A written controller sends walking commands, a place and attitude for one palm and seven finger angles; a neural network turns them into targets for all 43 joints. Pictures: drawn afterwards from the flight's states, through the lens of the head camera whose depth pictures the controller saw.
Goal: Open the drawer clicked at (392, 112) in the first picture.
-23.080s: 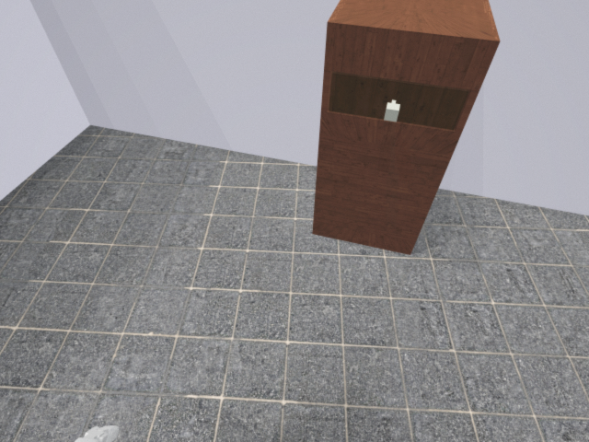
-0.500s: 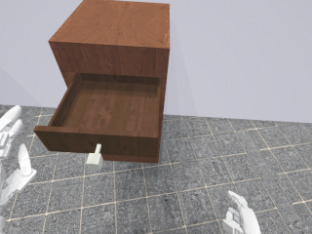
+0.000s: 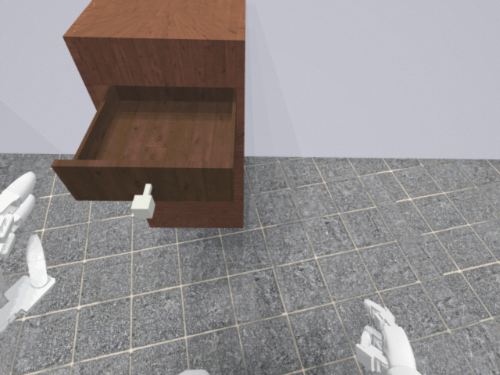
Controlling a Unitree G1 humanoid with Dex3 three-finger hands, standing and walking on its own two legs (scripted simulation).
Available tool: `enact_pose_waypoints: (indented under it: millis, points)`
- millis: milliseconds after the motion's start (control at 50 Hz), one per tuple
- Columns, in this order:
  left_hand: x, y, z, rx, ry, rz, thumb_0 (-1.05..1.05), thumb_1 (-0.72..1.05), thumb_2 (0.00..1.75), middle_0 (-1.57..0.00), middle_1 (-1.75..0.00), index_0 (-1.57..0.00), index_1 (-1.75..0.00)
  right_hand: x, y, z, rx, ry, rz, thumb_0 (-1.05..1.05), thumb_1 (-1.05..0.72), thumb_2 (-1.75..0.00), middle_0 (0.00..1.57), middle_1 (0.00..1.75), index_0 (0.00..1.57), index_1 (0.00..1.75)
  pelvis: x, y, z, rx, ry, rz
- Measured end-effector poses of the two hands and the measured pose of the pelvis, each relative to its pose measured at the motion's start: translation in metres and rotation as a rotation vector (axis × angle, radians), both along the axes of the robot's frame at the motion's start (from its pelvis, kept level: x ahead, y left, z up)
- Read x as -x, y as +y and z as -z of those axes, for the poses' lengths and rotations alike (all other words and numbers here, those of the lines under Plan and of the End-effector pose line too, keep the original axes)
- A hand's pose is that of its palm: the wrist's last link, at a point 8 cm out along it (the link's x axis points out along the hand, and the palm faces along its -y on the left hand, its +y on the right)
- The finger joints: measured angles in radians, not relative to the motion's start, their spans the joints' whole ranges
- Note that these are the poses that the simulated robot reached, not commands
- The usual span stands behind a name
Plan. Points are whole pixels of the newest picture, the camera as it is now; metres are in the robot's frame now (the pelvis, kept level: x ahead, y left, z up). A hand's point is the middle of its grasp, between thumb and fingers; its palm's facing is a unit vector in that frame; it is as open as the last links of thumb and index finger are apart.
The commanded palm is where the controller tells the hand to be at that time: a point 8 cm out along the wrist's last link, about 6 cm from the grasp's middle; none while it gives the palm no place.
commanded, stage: stop stepping back and stand still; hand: left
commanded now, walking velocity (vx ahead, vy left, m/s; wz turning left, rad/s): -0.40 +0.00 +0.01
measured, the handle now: (145, 199) +0.47 +0.26 -0.08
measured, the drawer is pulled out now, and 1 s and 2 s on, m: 0.30 0.30 0.30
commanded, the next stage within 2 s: let the arm hang, fingers relaxed in 0.74 s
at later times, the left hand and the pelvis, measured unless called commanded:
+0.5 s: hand out of the picture +0.09 +0.24 +0.16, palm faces +0.44 -0.81 -0.39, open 7.4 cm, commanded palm +0.02 +0.29 +0.17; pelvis -0.09 +0.00 -0.01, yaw +4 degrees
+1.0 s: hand out of the picture +0.08 +0.25 -0.07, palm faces +0.19 -0.91 -0.37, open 7.4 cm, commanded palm none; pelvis -0.09 +0.00 -0.02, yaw +6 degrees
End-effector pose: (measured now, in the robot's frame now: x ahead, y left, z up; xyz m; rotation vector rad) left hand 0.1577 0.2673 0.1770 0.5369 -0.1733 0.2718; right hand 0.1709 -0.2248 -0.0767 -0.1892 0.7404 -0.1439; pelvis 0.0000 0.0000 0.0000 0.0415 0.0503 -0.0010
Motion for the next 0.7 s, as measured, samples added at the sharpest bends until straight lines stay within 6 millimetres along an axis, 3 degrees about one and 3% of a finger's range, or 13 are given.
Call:
enact_pose_waypoints:
  millis: [120, 220, 340, 480, 580, 700]
  points:
    - [0.034, 0.010, 0.006, -0.001, -0.025, -0.006, 0.02, 0.89, 0.90, -0.22, -0.30, -0.21, -0.30, 0.041, -0.015, -0.001, 0.089, 0.019, 0.006, 0.01, -0.91, -0.90, 0.21, 0.30, 0.20, 0.30, 0.034, 0.005, 0.007, 0.041, 0.004, -0.042]
    - [0.069, 0.014, 0.001, -0.028, -0.031, -0.053, 0.02, 0.89, 0.90, -0.22, -0.30, -0.21, -0.30, 0.073, -0.013, -0.003, 0.078, -0.006, 0.000, 0.01, -0.91, -0.90, 0.20, 0.30, 0.20, 0.30, 0.056, 0.000, 0.006, 0.033, -0.027, -0.046]
    - [0.103, 0.007, -0.001, -0.030, -0.078, -0.110, 0.02, 0.89, 0.90, -0.21, -0.30, -0.21, -0.30, 0.097, -0.010, 0.014, 0.032, 0.006, -0.039, 0.01, -0.91, -0.90, 0.21, 0.30, 0.20, 0.30, 0.073, -0.008, 0.011, 0.042, -0.060, -0.061]
    - [0.114, 0.011, 0.005, 0.055, -0.115, -0.116, 0.02, 0.89, 0.90, -0.21, -0.30, -0.21, -0.30, 0.118, -0.012, 0.008, 0.053, 0.014, -0.035, 0.01, -0.91, -0.90, 0.21, 0.30, 0.20, 0.30, 0.088, -0.003, 0.007, 0.031, -0.058, -0.061]
    - [0.120, 0.013, 0.002, 0.010, -0.102, -0.084, 0.02, 0.89, 0.90, -0.21, -0.30, -0.21, -0.30, 0.123, -0.009, -0.001, 0.047, -0.043, -0.018, 0.01, -0.91, -0.90, 0.21, 0.30, 0.20, 0.30, 0.096, -0.002, 0.007, 0.035, -0.074, -0.060]
    - [0.124, 0.012, 0.002, -0.022, -0.096, -0.104, 0.02, 0.89, 0.90, -0.21, -0.30, -0.21, -0.30, 0.119, -0.006, 0.011, 0.015, -0.025, -0.049, 0.01, -0.91, -0.90, 0.21, 0.30, 0.20, 0.30, 0.096, -0.008, 0.011, 0.046, -0.068, -0.064]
